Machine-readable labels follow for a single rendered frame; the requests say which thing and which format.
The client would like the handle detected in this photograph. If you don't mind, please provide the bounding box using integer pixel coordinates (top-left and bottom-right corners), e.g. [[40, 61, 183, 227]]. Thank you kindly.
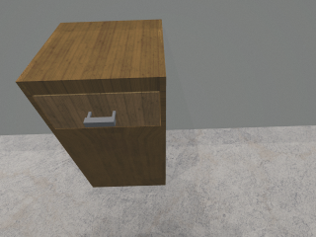
[[83, 111, 117, 127]]

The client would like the drawer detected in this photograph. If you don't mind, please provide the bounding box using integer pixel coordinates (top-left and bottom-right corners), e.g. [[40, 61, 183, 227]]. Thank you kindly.
[[34, 91, 160, 128]]

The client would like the cabinet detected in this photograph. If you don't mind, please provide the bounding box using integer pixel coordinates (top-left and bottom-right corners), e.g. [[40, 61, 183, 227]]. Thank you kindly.
[[16, 19, 166, 188]]

